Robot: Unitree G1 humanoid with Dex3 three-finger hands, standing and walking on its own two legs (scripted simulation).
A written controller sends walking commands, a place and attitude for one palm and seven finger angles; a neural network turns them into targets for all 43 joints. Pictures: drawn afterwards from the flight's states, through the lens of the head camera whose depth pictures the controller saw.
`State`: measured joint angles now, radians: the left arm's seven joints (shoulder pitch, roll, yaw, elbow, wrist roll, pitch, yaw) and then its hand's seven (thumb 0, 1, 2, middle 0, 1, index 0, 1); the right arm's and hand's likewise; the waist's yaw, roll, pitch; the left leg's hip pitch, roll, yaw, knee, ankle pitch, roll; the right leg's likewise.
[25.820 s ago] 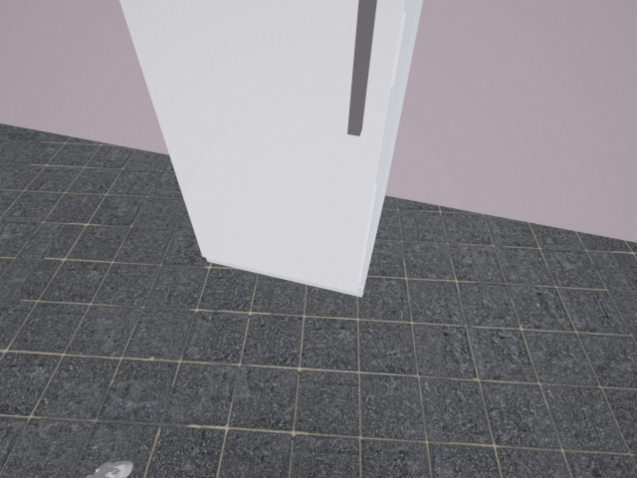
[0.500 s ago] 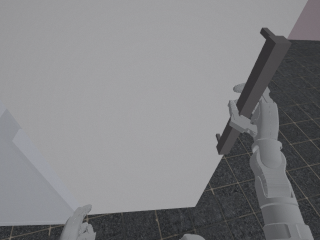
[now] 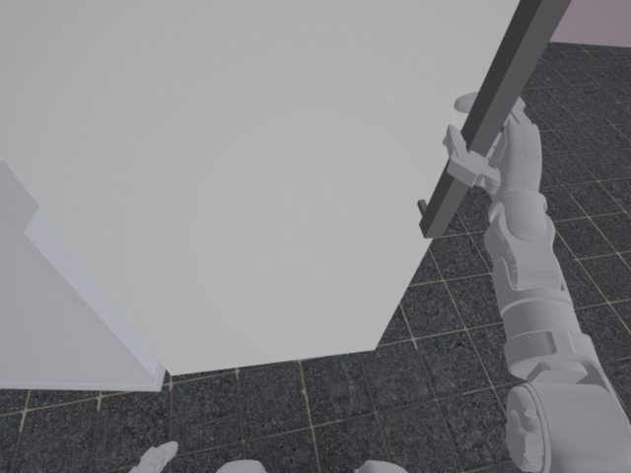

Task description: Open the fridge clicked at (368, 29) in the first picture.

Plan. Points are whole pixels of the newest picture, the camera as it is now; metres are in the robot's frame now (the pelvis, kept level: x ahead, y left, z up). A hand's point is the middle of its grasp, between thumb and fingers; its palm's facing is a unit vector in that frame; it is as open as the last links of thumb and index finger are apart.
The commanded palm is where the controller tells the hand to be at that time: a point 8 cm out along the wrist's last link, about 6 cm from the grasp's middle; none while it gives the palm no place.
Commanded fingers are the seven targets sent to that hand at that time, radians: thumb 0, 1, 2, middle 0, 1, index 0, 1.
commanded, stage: stop walking and hold the door back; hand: right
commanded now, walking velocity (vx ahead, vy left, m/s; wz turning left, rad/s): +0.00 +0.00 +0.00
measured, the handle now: (465, 133) +0.48 -0.14 +0.18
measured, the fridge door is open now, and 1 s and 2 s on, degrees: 81 80 80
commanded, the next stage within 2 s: loosen the grip on the handle in 0.02 s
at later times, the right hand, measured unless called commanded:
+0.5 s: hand (465, 152) +0.45 -0.14 +0.18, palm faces +0.04 +0.99 -0.11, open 12.5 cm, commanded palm +0.43 -0.19 +0.17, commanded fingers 0.00 0.55 -0.20 0.32 1.23 0.32 1.23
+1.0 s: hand (502, 151) +0.46 -0.18 +0.18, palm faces +0.09 +0.99 -0.10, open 14.7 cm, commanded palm +0.44 -0.23 +0.17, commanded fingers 0.00 0.55 -0.20 0.25 1.15 0.25 1.15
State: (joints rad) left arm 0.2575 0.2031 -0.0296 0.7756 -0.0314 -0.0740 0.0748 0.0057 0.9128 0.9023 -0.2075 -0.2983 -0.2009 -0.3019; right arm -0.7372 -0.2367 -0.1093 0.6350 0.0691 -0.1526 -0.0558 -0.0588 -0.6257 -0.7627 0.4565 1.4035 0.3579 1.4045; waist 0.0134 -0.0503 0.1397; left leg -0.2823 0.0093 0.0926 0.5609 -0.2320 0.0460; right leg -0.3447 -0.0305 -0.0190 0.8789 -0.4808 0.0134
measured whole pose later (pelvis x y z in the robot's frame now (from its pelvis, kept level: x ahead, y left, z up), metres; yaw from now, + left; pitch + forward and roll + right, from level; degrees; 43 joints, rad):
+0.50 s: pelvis +0.03 -0.02 +0.00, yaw +2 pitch +2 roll -1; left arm 0.30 0.26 0.00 0.68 -0.04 -0.17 0.00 0.01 0.91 0.90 -0.20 -0.30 -0.20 -0.30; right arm -0.65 -0.24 -0.13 0.69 0.05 -0.27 -0.04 -0.01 0.28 -0.34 0.42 1.36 0.33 1.31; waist 0.03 0.01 -0.04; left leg -0.36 0.03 0.04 0.57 -0.25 0.01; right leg -0.32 -0.03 -0.11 0.55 -0.27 -0.01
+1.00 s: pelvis +0.04 -0.01 +0.00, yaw +1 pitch +4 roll +0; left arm 0.26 0.26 -0.01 0.68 -0.04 -0.12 0.04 0.01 0.91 0.90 -0.20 -0.30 -0.20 -0.30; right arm -0.60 -0.32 -0.24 0.66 0.11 -0.24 0.08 -0.02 0.56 -0.20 0.29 1.18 0.26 1.16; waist 0.03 -0.01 -0.04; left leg -0.34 0.01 0.06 0.53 -0.26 0.02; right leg -0.31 -0.04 -0.08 0.52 -0.28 0.01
